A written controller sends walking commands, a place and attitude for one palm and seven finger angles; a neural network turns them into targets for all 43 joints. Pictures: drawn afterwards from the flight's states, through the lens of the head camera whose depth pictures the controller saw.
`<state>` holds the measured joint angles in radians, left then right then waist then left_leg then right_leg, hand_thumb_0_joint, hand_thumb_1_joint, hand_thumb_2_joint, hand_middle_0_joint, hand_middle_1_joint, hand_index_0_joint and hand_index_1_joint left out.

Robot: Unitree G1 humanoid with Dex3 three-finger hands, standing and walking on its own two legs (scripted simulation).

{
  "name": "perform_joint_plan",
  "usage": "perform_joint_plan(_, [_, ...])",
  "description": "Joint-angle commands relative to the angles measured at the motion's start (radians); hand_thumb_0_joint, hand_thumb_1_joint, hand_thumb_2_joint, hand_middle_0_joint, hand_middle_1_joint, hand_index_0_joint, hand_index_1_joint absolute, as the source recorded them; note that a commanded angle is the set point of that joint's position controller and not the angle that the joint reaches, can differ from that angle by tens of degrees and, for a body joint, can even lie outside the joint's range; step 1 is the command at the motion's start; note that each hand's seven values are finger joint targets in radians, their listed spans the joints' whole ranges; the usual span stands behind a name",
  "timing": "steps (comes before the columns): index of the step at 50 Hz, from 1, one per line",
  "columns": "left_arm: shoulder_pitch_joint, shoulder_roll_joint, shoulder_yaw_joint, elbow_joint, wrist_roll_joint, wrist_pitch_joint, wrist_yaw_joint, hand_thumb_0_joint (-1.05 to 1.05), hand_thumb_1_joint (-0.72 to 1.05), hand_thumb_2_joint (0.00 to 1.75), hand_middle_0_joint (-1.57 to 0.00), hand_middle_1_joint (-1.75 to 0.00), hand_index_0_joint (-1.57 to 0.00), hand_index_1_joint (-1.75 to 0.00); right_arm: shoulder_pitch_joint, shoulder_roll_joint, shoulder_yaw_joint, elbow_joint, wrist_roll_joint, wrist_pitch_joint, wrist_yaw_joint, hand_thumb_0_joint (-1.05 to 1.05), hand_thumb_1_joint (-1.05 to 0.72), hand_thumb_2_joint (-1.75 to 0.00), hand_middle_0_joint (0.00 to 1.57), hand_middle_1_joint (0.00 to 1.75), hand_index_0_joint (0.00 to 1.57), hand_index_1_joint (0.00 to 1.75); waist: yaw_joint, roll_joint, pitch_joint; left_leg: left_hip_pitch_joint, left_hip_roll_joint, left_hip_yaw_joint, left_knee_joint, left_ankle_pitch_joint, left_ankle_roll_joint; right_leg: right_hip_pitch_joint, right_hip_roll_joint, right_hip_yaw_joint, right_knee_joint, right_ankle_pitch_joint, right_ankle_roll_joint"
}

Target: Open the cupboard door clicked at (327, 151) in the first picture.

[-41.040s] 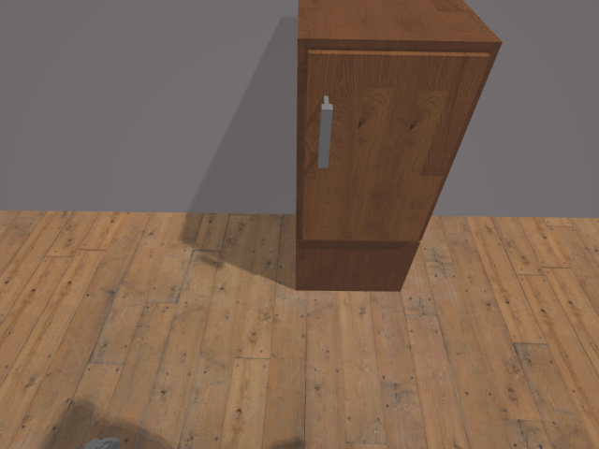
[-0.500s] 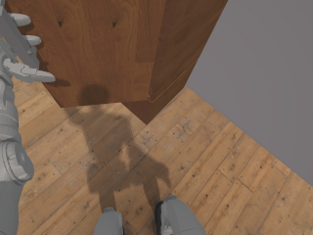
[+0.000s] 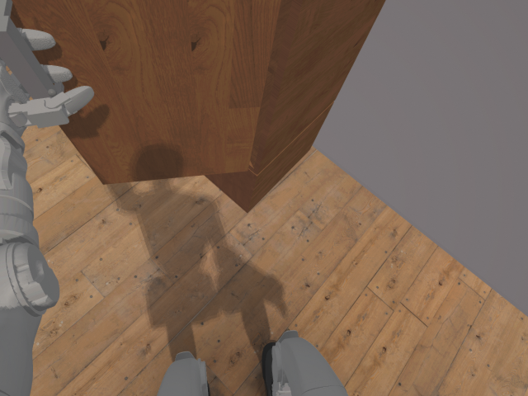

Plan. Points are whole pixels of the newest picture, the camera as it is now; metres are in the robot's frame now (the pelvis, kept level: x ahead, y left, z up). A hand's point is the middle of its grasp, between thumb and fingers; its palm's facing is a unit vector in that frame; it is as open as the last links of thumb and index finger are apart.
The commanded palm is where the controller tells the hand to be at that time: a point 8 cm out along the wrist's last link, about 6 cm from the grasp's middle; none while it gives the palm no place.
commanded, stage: close the thumb around the handle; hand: left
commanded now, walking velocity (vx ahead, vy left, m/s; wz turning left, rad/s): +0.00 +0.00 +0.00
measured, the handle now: (34, 64) +0.57 +0.27 +0.07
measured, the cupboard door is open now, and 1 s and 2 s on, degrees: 51 74 99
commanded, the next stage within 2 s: pull the door open along its arc in 0.30 s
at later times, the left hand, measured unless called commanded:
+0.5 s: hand (52, 96) +0.52 +0.24 +0.07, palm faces +0.07 -1.00 -0.02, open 5.8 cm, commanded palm +0.48 +0.28 +0.07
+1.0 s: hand (89, 177) +0.40 +0.18 +0.07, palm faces +0.27 -0.96 +0.05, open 6.2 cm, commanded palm +0.34 +0.24 +0.07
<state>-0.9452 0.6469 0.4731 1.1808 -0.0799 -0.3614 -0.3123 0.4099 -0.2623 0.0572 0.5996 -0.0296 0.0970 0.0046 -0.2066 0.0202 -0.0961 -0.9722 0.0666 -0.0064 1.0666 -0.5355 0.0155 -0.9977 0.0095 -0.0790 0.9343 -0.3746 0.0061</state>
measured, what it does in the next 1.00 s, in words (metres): stands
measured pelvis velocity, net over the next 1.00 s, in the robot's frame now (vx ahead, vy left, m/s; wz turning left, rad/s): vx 0.01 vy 0.00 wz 0.00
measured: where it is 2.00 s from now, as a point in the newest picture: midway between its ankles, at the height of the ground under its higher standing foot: outside the picture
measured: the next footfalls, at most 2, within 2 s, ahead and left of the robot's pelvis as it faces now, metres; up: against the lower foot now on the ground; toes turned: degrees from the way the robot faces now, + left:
none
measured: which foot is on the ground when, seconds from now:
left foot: down 0.00-1.00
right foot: down 0.00-1.00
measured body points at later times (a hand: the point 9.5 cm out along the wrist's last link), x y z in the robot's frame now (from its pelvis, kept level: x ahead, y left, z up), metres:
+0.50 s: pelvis +0.00 +0.00 +0.00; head +0.16 +0.03 +0.43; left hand +0.51 +0.29 +0.07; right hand +0.00 -0.27 -0.10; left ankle -0.03 +0.10 -0.67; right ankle +0.03 -0.13 -0.67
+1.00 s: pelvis +0.01 +0.00 +0.02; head +0.10 +0.01 +0.46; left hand +0.38 +0.23 +0.07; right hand +0.11 -0.25 -0.09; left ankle -0.03 +0.10 -0.67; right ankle +0.03 -0.13 -0.67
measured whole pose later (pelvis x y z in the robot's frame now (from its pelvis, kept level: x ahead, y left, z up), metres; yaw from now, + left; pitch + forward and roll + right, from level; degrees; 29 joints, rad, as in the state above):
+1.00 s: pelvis +0.01 +0.00 +0.02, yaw +0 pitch +19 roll -2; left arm -0.25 0.16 0.27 0.44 -0.16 -0.36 0.08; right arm 0.31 -0.23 -0.01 0.54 -0.02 0.04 0.05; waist -0.08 0.03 -0.15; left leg -0.75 0.05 0.04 0.93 -0.51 0.01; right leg -0.82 0.00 -0.03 0.86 -0.37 0.01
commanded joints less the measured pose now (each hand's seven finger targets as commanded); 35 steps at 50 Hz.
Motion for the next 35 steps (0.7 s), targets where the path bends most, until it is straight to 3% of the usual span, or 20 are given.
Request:
perform_joint_plan(1, [-0.408, 0.249, 0.017, -0.229, -0.021, -0.078, -0.010, 0.00, 0.68, 0.80, -0.38, -1.33, -0.38, -1.33, 0.203, -0.197, -0.073, -0.024, -0.003, -0.009, -0.013, 0.00, -0.90, -0.90, 0.20, 0.30, 0.20, 0.30, 0.003, 0.204, -0.515, 0.384, -0.019, -0.056, -0.107, 0.629, -0.011, 0.277, 0.046, 0.021, -0.038, 0.378, -0.027])
perform_joint_plan(2, [-0.420, 0.223, -0.005, -0.255, -0.023, -0.082, -0.012, 0.00, 0.73, 0.83, -0.39, -1.33, -0.39, -1.33, 0.203, -0.195, -0.075, -0.028, -0.003, -0.009, -0.012, 0.00, -0.90, -0.90, 0.20, 0.30, 0.20, 0.30, -0.003, 0.214, -0.532, 0.400, -0.021, -0.053, -0.106, 0.636, -0.009, 0.279, 0.046, 0.025, -0.042, 0.383, -0.025])
perform_joint_plan(3, [-0.409, 0.225, 0.005, -0.279, -0.028, -0.091, -0.012, 0.00, 0.79, 0.85, -0.39, -1.34, -0.39, -1.34, 0.205, -0.194, -0.077, -0.033, -0.004, -0.011, -0.013, 0.00, -0.90, -0.90, 0.20, 0.30, 0.20, 0.30, 0.010, 0.245, -0.555, 0.429, -0.020, -0.057, -0.102, 0.689, -0.014, 0.279, 0.046, 0.023, -0.035, 0.401, -0.031])
perform_joint_plan(5, [-0.388, 0.218, 0.003, -0.264, -0.028, -0.089, -0.009, 0.00, 0.90, 0.90, -0.40, -1.35, -0.40, -1.35, 0.204, -0.193, -0.078, -0.024, -0.003, -0.008, -0.011, 0.00, -0.90, -0.90, 0.20, 0.30, 0.20, 0.30, 0.009, 0.223, -0.544, 0.426, -0.017, -0.057, -0.103, 0.686, -0.016, 0.276, 0.047, 0.021, -0.039, 0.399, -0.027])
perform_joint_plan(7, [-0.390, 0.205, -0.007, -0.258, -0.030, -0.086, -0.009, 0.00, 0.90, 0.90, -0.40, -1.35, -0.40, -1.35, 0.201, -0.194, -0.079, -0.023, -0.001, -0.007, -0.011, 0.00, -0.90, -0.90, 0.20, 0.30, 0.20, 0.30, 0.002, 0.199, -0.515, 0.410, -0.018, -0.054, -0.109, 0.664, -0.012, 0.279, 0.048, 0.021, -0.047, 0.396, -0.025])
perform_joint_plan(10, [-0.393, 0.215, 0.001, -0.276, -0.026, -0.094, -0.005, 0.00, 0.90, 0.90, -0.40, -1.35, -0.40, -1.35, 0.201, -0.193, -0.081, -0.021, -0.003, -0.009, -0.013, 0.00, -0.90, -0.90, 0.20, 0.30, 0.20, 0.30, 0.011, 0.232, -0.546, 0.432, -0.019, -0.058, -0.108, 0.687, -0.018, 0.277, 0.045, 0.021, -0.041, 0.397, -0.027])
perform_joint_plan(13, [-0.387, 0.192, -0.013, -0.275, -0.030, -0.099, -0.002, 0.00, 0.90, 0.90, -0.40, -1.35, -0.40, -1.35, 0.204, -0.192, -0.081, -0.021, -0.004, -0.011, -0.011, 0.00, -0.90, -0.90, 0.20, 0.30, 0.20, 0.30, 0.006, 0.218, -0.531, 0.438, -0.019, -0.059, -0.107, 0.704, -0.016, 0.278, 0.047, 0.020, -0.042, 0.408, -0.030])
perform_joint_plan(15, [-0.387, 0.199, -0.010, -0.240, -0.025, -0.095, 0.000, 0.00, 0.90, 0.90, -0.40, -1.35, -0.40, -1.35, 0.198, -0.191, -0.078, -0.012, -0.002, -0.010, -0.012, 0.00, -0.90, -0.90, 0.20, 0.30, 0.20, 0.30, 0.003, 0.201, -0.506, 0.402, -0.022, -0.053, -0.107, 0.655, -0.012, 0.284, 0.047, 0.025, -0.046, 0.401, -0.026])
perform_joint_plan(20, [-0.395, 0.212, -0.005, -0.266, -0.023, -0.104, -0.005, 0.00, 0.90, 0.90, -0.40, -1.35, -0.40, -1.35, 0.197, -0.191, -0.080, -0.013, -0.003, -0.012, -0.013, 0.00, -0.90, -0.90, 0.20, 0.30, 0.20, 0.30, 0.006, 0.217, -0.539, 0.428, -0.020, -0.057, -0.106, 0.690, -0.015, 0.290, 0.045, 0.023, -0.040, 0.415, -0.027])
perform_joint_plan(21, [-0.382, 0.301, 0.056, -0.236, -0.013, -0.103, -0.004, 0.00, 0.90, 0.90, -0.40, -1.35, -0.40, -1.35, 0.197, -0.200, -0.079, -0.011, -0.003, -0.010, -0.018, 0.00, -0.90, -0.90, 0.20, 0.30, 0.20, 0.30, 0.018, 0.207, -0.526, 0.395, -0.020, -0.052, -0.101, 0.672, -0.012, 0.302, 0.043, 0.031, -0.039, 0.416, -0.027])
perform_joint_plan(24, [-0.292, 0.260, 0.038, -0.226, -0.025, -0.098, -0.027, 0.00, 0.90, 0.90, -0.40, -1.35, -0.40, -1.35, 0.181, -0.190, -0.074, -0.039, 0.003, -0.009, -0.016, 0.00, -0.90, -0.90, 0.20, 0.30, 0.20, 0.30, 0.036, 0.198, -0.519, 0.357, -0.029, -0.035, -0.112, 0.641, -0.004, 0.355, 0.043, 0.036, -0.039, 0.437, -0.028])
perform_joint_plan(29, [-0.158, 0.248, 0.066, -0.339, -0.072, -0.093, -0.041, 0.00, 0.90, 0.90, -0.40, -1.35, -0.40, -1.35, 0.164, -0.189, -0.083, -0.076, 0.011, -0.007, -0.009, 0.00, -0.90, -0.90, 0.20, 0.30, 0.20, 0.30, 0.074, 0.178, -0.578, 0.371, -0.029, -0.024, -0.131, 0.683, -0.002, 0.435, 0.044, 0.039, -0.043, 0.500, -0.029])
perform_joint_plan(32, [-0.036, 0.200, 0.060, -0.400, -0.102, -0.080, -0.041, 0.00, 0.90, 0.90, -0.40, -1.35, -0.40, -1.35, 0.144, -0.183, -0.089, -0.100, 0.020, -0.008, -0.003, 0.00, -0.90, -0.90, 0.20, 0.30, 0.20, 0.30, 0.096, 0.124, -0.555, 0.333, -0.035, -0.006, -0.154, 0.652, 0.006, 0.500, 0.042, 0.045, -0.058, 0.527, -0.028])
perform_joint_plan(34, [0.060, 0.154, 0.043, -0.456, -0.119, -0.077, -0.038, 0.00, 0.90, 0.90, -0.40, -1.35, -0.40, -1.35, 0.128, -0.175, -0.093, -0.117, 0.026, -0.012, 0.001, 0.00, -0.90, -0.90, 0.20, 0.30, 0.20, 0.30, 0.117, 0.146, -0.551, 0.343, -0.036, 0.000, -0.169, 0.684, 0.005, 0.519, 0.038, 0.045, -0.060, 0.548, -0.032])
perform_joint_plan(35, [0.104, 0.125, 0.029, -0.485, -0.128, -0.073, -0.033, 0.00, 0.90, 0.90, -0.40, -1.35, -0.40, -1.35, 0.120, -0.172, -0.097, -0.120, 0.029, -0.014, 0.003, 0.00, -0.90, -0.90, 0.20, 0.30, 0.20, 0.30, 0.120, 0.125, -0.536, 0.346, -0.035, 0.003, -0.176, 0.689, 0.006, 0.522, 0.036, 0.043, -0.065, 0.550, -0.030])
